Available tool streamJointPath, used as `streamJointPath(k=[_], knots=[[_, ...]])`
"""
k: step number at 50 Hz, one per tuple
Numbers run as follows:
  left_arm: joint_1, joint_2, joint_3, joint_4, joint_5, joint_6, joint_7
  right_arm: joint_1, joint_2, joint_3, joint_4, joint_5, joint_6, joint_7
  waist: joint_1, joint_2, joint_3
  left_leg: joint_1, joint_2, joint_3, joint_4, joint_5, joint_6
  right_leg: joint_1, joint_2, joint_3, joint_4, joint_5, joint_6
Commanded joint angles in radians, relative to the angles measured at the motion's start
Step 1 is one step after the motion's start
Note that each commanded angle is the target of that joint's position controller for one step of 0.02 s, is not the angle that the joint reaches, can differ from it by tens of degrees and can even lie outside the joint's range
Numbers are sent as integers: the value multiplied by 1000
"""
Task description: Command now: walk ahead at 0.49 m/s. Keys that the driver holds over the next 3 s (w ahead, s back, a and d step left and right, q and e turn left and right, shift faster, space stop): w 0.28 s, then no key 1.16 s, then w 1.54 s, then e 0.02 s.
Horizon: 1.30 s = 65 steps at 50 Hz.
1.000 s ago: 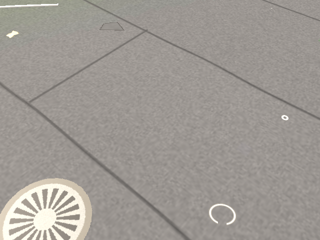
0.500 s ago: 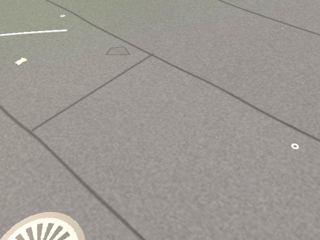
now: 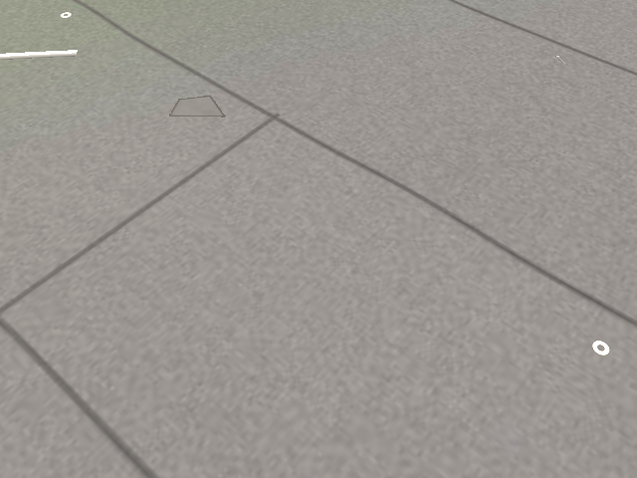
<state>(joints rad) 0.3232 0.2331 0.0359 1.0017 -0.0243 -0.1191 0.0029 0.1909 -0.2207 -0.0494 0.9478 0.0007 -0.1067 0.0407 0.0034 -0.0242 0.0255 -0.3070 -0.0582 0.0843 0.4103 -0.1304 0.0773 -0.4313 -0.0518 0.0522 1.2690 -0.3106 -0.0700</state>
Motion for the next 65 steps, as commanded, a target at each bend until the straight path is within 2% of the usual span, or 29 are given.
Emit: streamJointPath(k=[1,3,6,10,14,16,18,19,20,21,22,23,24,25,26,27,29,31,33,35,38,39,40,41,42,43,46,51,65], knots=[[89,28,22,-45,1,17,7,34,-41,5,-10,-4,-21,3,40,70,-50,118,265,-279,-271,145,170,-138,-95,31,-18,79,-7],[23,37,27,-78,6,32,10,70,-77,2,12,-4,-22,-10,43,76,-2,80,261,-234,-297,179,173,-203,-111,18,-88,131,12],[-119,53,31,-132,20,31,13,131,-106,1,28,-6,-13,-29,9,67,32,104,248,-197,-303,221,162,-306,-115,-3,-268,278,44],[-284,36,19,-182,14,21,0,209,-133,1,42,6,-5,-43,-46,70,43,155,224,-150,-310,202,122,-256,-67,-47,-557,442,46],[-404,41,11,-228,3,15,-24,286,-144,-4,74,14,11,-47,-85,73,75,317,275,-159,-269,178,120,-297,-43,-52,-684,405,37],[-423,43,10,-247,10,5,-40,280,-144,-5,80,9,27,-53,-72,79,79,363,286,-146,-188,342,98,-265,-18,-62,-739,351,16],[-328,81,25,-229,19,-5,-47,252,-161,-10,75,4,39,-58,-15,120,1,384,278,-140,-62,594,64,-100,33,-84,-766,316,-14],[-189,115,44,-184,25,-10,-44,223,-158,-7,67,5,44,-60,54,122,-76,368,235,-116,77,703,37,71,70,-107,-802,373,-39],[-44,177,63,-142,35,-13,-38,224,-141,1,52,-2,41,-58,104,84,-186,252,171,-81,282,595,-6,324,2,-56,-781,668,-77],[78,254,72,-122,65,-4,-28,309,-63,27,42,-23,26,-51,86,-124,-357,-89,46,-44,669,45,-67,729,-271,237,-694,1081,-212],[111,214,58,-110,50,9,-31,436,-13,44,91,2,9,-38,66,-250,-544,-242,-47,-184,916,-551,-93,884,-420,510,-769,1149,-345],[52,167,47,-125,33,20,-34,389,-114,16,96,22,5,-35,69,-129,-484,-256,17,-259,977,-513,-85,739,-362,428,-808,985,-299],[-74,130,33,-151,23,25,-30,266,-127,10,57,34,13,-41,41,-77,-311,-305,72,-194,942,-448,-87,565,-310,289,-848,879,-246],[-155,98,19,-159,25,23,-31,200,-112,8,45,21,26,-52,11,3,-204,-280,116,-166,868,-385,-97,391,-259,202,-904,821,-215],[-201,69,10,-162,32,19,-31,190,-105,0,42,10,46,-64,-24,6,-161,-210,150,-164,786,-340,-98,266,-222,143,-942,766,-190],[-218,65,8,-151,47,20,-34,216,-75,3,49,3,65,-69,-50,-19,-144,-110,154,-153,725,-297,-100,157,-192,94,-971,753,-177],[-226,75,8,-134,65,18,-32,247,-26,11,58,0,83,-79,-78,-59,-134,-16,142,-126,579,-255,-107,70,-156,20,-998,785,-183],[-219,93,11,-123,64,22,-21,209,-31,12,48,-5,92,-88,-73,-75,-152,11,139,-122,440,-204,-109,78,-150,5,-1003,726,-184],[-203,112,15,-112,51,35,-9,166,-58,5,43,-7,106,-90,-52,-78,-162,37,136,-119,353,-140,-107,85,-155,26,-1028,484,-176],[-194,114,14,-101,44,50,0,122,-72,-2,37,-5,117,-91,-38,-81,-122,59,133,-114,282,-109,-99,54,-153,57,-1063,164,-159],[-178,78,1,-81,27,65,8,93,-71,-6,42,-21,113,-90,-47,-53,-38,125,121,-95,83,-34,-65,9,-101,70,-1054,-145,-82],[-146,66,-3,-67,28,67,8,100,-82,-6,43,-27,109,-91,-39,-26,-23,144,157,-131,31,2,-49,9,-77,69,-1031,-178,-45],[-112,71,1,-63,33,67,7,102,-124,-12,43,-21,106,-94,-4,43,-4,141,190,-153,23,28,-29,2,-26,37,-983,-159,-16],[-82,66,5,-60,30,74,14,85,-150,-24,66,-3,103,-89,27,158,18,30,167,-156,-2,-152,-14,65,35,-41,-962,-83,5],[-102,78,7,-55,34,80,21,72,-100,-16,67,-2,95,-84,10,150,27,-38,153,-158,-41,-224,-25,142,40,-60,-918,-21,16],[-108,72,7,-55,32,85,25,58,-77,-10,71,-9,88,-83,16,149,15,-56,153,-156,-57,-221,-42,183,36,-64,-899,25,14],[-99,62,7,-38,38,92,26,48,-76,-11,79,-4,71,-82,12,104,-21,6,139,-138,-23,-80,-61,206,28,-62,-880,115,4],[-111,59,10,-23,28,93,21,76,-76,-9,104,0,72,-84,-7,60,-53,73,129,-121,22,54,-54,225,22,-63,-855,230,4],[-92,55,11,29,23,110,31,74,-57,-4,135,0,94,-88,-7,28,-12,91,106,-97,24,64,-62,242,14,-54,-847,267,13]])
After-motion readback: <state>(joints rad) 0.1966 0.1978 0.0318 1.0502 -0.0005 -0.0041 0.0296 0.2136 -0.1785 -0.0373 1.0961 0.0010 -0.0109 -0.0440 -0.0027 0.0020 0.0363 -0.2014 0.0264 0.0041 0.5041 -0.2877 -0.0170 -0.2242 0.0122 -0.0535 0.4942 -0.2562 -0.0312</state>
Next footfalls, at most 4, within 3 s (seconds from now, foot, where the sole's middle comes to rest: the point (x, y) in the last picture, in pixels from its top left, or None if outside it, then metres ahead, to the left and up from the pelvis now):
0.40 right None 0.42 -0.14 -0.77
0.78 left None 0.40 0.09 -0.77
1.78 left None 0.47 0.12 -0.77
2.26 right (377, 320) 0.85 -0.11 -0.77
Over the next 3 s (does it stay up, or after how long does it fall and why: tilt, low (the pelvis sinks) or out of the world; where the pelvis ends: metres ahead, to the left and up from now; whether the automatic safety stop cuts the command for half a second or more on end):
stays up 1.09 0.05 0.00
